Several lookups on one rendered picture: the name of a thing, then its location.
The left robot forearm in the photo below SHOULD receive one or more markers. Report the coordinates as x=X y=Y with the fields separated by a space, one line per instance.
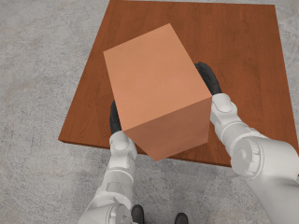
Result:
x=120 y=173

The right robot forearm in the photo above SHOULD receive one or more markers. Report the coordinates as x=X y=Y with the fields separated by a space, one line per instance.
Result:
x=228 y=125

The table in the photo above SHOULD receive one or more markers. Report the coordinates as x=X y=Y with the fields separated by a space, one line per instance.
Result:
x=239 y=42

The carton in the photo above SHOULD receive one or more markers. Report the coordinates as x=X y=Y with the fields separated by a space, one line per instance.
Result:
x=163 y=103

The left robot foot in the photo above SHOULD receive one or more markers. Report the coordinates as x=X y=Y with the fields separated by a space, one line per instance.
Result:
x=138 y=214

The robot foot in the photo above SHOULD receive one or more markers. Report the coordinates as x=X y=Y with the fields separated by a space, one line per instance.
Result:
x=138 y=214
x=181 y=218

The right robot foot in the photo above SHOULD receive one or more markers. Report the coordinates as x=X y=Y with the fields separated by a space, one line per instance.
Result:
x=181 y=218

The robot right hand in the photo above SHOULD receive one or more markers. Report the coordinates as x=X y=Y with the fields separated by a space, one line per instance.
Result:
x=209 y=78

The robot left hand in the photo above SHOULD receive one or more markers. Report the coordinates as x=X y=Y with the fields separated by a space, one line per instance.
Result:
x=114 y=120

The robot left upper arm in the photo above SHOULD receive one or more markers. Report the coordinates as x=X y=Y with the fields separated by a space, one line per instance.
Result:
x=113 y=213

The robot right upper arm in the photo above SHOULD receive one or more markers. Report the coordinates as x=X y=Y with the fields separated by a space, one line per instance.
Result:
x=270 y=168

